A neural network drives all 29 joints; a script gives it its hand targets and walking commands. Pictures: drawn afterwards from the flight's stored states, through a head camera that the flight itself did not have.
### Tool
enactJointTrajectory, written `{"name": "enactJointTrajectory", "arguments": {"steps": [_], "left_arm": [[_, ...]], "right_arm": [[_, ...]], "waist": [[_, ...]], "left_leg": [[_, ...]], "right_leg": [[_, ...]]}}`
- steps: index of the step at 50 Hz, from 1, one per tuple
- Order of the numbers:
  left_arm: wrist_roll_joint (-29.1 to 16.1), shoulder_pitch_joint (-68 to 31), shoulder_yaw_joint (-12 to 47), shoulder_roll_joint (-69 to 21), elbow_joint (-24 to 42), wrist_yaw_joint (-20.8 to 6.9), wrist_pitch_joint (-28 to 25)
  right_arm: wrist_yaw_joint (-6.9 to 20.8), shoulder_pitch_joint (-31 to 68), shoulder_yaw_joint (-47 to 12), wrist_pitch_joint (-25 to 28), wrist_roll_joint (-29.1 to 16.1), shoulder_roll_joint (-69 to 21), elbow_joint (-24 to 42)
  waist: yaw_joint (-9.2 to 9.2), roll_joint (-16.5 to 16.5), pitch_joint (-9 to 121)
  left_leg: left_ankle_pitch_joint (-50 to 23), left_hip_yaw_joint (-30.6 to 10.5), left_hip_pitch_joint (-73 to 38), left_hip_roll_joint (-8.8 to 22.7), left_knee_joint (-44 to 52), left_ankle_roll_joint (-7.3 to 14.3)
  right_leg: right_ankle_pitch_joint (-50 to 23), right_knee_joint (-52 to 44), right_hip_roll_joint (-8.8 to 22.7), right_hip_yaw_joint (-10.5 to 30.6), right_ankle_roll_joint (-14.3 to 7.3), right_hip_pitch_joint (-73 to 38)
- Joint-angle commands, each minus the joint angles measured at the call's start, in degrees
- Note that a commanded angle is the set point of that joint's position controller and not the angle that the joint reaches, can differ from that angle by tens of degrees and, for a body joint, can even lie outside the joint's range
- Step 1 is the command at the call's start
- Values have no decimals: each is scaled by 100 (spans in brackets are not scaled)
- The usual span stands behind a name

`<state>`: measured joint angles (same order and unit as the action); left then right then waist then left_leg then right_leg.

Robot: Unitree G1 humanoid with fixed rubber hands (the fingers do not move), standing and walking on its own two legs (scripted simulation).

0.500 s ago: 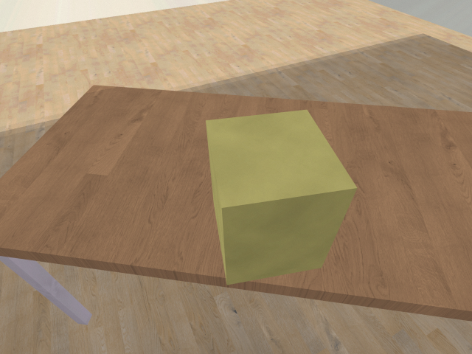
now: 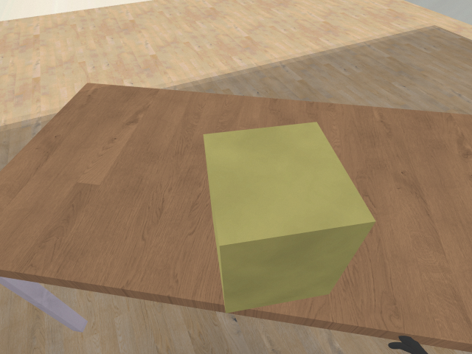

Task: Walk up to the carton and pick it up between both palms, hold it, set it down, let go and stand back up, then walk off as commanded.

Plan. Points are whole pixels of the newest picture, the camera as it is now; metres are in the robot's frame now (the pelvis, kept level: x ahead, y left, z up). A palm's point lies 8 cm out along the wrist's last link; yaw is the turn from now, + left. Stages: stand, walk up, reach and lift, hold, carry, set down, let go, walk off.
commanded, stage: walk up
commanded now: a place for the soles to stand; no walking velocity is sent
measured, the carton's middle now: (270, 219) +0.35 -0.03 +0.04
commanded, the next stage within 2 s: none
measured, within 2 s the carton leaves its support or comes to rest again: neither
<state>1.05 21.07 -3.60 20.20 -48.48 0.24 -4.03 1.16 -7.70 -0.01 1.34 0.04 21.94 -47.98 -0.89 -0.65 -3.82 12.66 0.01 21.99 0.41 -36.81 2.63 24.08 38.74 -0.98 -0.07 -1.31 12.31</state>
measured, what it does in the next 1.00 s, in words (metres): steps on the spot: right foot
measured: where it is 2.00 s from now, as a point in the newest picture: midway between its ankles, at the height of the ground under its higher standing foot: outside the picture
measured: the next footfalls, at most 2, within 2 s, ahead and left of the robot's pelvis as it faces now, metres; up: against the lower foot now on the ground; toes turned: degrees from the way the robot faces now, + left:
right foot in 0.26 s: +0.05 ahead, -0.12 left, +0.00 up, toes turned -4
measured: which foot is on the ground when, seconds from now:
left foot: down 0.00-1.00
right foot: down 0.00-0.00, up 0.02-0.24, down 0.26-1.00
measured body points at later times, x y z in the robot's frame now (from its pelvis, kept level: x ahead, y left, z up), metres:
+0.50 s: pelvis +0.01 +0.00 +0.01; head +0.04 -0.01 +0.46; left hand +0.05 +0.31 -0.11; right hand +0.12 -0.30 -0.11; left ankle +0.03 +0.12 -0.72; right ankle +0.02 -0.11 -0.72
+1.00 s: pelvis +0.00 +0.02 +0.01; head +0.02 +0.02 +0.46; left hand +0.05 +0.32 -0.11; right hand +0.12 -0.28 -0.10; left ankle +0.03 +0.12 -0.72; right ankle +0.02 -0.11 -0.72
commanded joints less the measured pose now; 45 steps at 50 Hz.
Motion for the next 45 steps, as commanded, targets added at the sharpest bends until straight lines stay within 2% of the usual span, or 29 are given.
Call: {"name": "enactJointTrajectory", "arguments": {"steps": [1,2,3,5,6,7,8,9,11,12,13,14,15,16,17,18,20,22,24,25,26,28,31,35,37,40,42,44,45], "left_arm": [[-131,650,-75,1165,372,179,103],[-89,559,-144,1332,316,168,126],[-72,444,-139,1318,300,117,129],[-58,642,-147,1285,234,63,98],[-12,692,-147,1225,214,30,107],[-16,689,-144,1211,211,9,104],[-1,669,-159,1152,174,10,114],[-20,685,-155,1176,194,11,126],[5,887,-155,1056,-25,62,84],[-6,968,-163,1003,-127,105,33],[39,931,-161,1036,-182,142,9],[151,701,-199,1355,-115,164,-38],[143,175,-251,1662,47,156,-105],[108,-352,-275,1827,144,136,-125],[73,-437,-199,1743,135,142,-128],[50,-364,-146,1582,42,156,-154],[10,-245,-167,1516,62,149,-158],[-94,-254,-129,1443,87,151,-144],[-129,-288,-71,1379,126,157,-123],[-141,-213,-41,1343,121,159,-119],[-131,-233,-39,1282,36,155,-109],[-77,-368,-17,1343,0,146,-68],[-78,-320,14,1293,-40,105,-64],[-62,-394,48,1321,-56,76,-49],[-44,-460,74,1260,-82,61,-57],[-52,-421,63,1283,-83,72,-86],[-52,-567,50,1338,-40,73,-88],[-91,-457,70,1279,-20,74,-91],[-91,-430,66,1284,-79,76,-90]], "right_arm": [[-78,-315,686,114,170,1629,400],[-49,-253,691,115,159,1614,394],[-60,-141,677,105,167,1528,412],[-67,-80,606,108,107,1471,494],[-62,-63,597,103,135,1433,539],[-44,-41,570,97,150,1351,560],[-31,10,580,78,168,1365,567],[-23,11,601,50,165,1460,563],[-1,216,571,-42,160,1393,582],[-9,352,508,-78,144,1284,542],[-1,306,454,-118,70,1062,492],[-7,224,377,-137,-8,793,528],[-19,344,348,-176,16,717,529],[-63,200,426,-210,18,999,296],[-35,257,469,-163,8,1041,291],[-26,420,425,-114,14,935,291],[-44,142,436,-16,24,895,154],[-76,15,453,26,35,994,64],[-90,19,482,12,57,1156,102],[-85,159,486,15,43,1207,116],[-55,236,497,-1,17,1138,116],[-50,276,460,-25,-4,1044,78],[-27,328,426,-23,39,1090,75],[-14,404,444,-11,35,1151,63],[-11,440,415,-12,74,1108,41],[-17,384,419,-15,49,1127,-10],[-10,347,425,16,84,1088,-18],[-23,391,413,31,56,1123,-32],[-15,421,382,12,52,1071,-48]], "waist": [[130,-1110,201],[125,-880,-47],[131,-674,-201],[112,-719,-264],[145,-712,-120],[167,-1001,-111],[162,-935,-140],[161,-1078,-58],[29,-945,268],[-118,-806,350],[-165,-570,497],[-69,390,388],[13,672,5],[71,483,-118],[131,328,-64],[87,277,41],[172,538,648],[152,237,897],[87,175,899],[52,97,937],[79,-163,933],[127,-112,784],[62,-296,611],[97,-195,494],[104,-333,433],[93,-130,503],[190,-255,653],[92,-417,611],[54,-282,643]], "left_leg": [[1230,-2767,-953,2230,2058,1373],[1748,-2677,-511,2073,2211,1414],[2028,-2364,-428,1775,2159,1265],[1775,-1724,-185,1555,2102,1214],[1777,-1634,-240,1448,2045,1123],[1744,-1363,-172,1281,1981,1083],[1814,-1366,-177,1251,1931,1079],[1879,-1410,-208,1276,1853,1072],[1785,-1175,-44,1224,1425,961],[1376,-906,55,1110,948,794],[1412,-778,187,935,495,523],[1492,-470,635,585,-183,164],[1620,-86,843,91,-620,-124],[1814,-396,232,259,-830,-114],[1574,-364,72,203,-518,-74],[1235,-259,136,211,-98,-78],[353,-149,-491,210,263,-53],[-794,-206,-1152,378,483,45],[-1161,-423,-1513,696,458,145],[-1145,-403,-1645,752,449,222],[-844,-359,-1570,712,480,239],[-353,-422,-1448,721,697,282],[473,-589,-1237,821,1032,272],[1007,-636,-1050,800,1233,259],[1090,-577,-960,766,1263,211],[779,-587,-1044,752,1186,230],[550,-552,-1223,747,1189,212],[367,-607,-1109,839,1246,265],[449,-613,-1137,802,1239,237]], "right_leg": [[1183,2063,-132,280,-55,1657],[1098,2276,-68,507,-81,1653],[902,2186,64,585,-63,1637],[594,2036,111,355,-67,1531],[485,1726,155,288,-40,1393],[478,1422,157,227,37,1239],[444,1176,181,27,25,1208],[549,795,173,2,63,1036],[-121,-192,115,-124,10,240],[-741,-959,45,-140,-2,-146],[-642,-1351,108,354,-34,-355],[-125,-1956,784,1765,-284,-263],[685,-2543,1721,3313,-485,357],[682,-2381,1890,3239,-911,963],[-6,-2100,1610,2853,-746,855],[-1157,-1793,1458,2388,-617,395],[-3582,-1260,1285,1845,-410,-105],[-4222,-893,1133,1473,-244,-5],[-3391,-910,951,1313,-96,423],[-2847,-973,830,1215,-135,552],[-2551,-1028,741,1209,-139,518],[-1897,-1116,685,1107,-286,641],[-1129,-1250,596,1090,-300,812],[-998,-1321,505,1044,-282,782],[-1013,-1370,499,994,-248,798],[-1239,-1349,545,1125,-293,746],[-1368,-1344,550,1106,-264,737],[-1515,-1261,492,975,-237,601],[-1426,-1261,490,981,-245,611]]}}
